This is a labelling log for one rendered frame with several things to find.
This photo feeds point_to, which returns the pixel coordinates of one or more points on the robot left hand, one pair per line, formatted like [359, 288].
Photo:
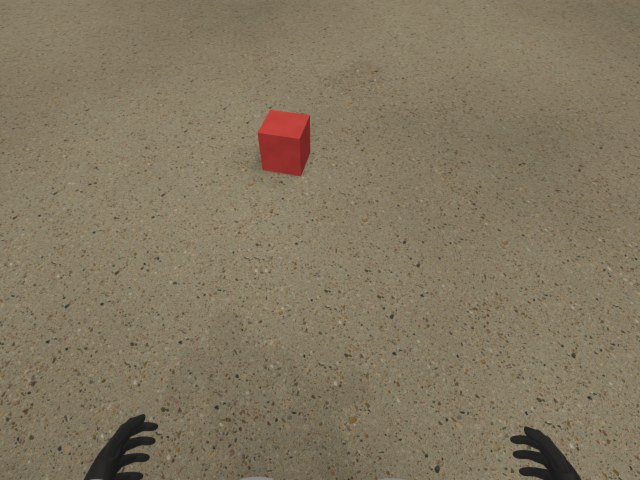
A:
[111, 458]

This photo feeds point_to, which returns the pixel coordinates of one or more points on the robot right hand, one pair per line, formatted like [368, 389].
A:
[558, 468]

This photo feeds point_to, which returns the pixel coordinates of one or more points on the carton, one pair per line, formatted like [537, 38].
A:
[284, 141]

